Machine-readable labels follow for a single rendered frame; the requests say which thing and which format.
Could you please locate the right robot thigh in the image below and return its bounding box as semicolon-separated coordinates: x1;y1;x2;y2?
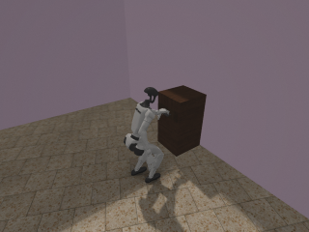
131;143;162;158

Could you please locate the robot left hand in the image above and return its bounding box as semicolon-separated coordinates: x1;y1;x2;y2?
157;108;170;120

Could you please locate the right robot foot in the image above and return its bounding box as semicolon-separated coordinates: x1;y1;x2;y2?
145;173;161;183

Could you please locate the cabinet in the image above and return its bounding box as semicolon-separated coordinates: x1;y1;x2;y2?
157;85;207;157

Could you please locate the drawer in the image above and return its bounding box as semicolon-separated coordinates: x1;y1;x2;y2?
158;101;179;123

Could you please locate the robot right upper arm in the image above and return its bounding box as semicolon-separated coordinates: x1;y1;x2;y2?
138;109;155;136

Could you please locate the robot right hand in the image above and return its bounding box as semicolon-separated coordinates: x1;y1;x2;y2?
146;155;156;171

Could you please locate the left robot forearm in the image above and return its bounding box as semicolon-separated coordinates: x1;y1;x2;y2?
152;109;161;116

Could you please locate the right robot forearm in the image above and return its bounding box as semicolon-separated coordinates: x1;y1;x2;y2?
140;130;152;157

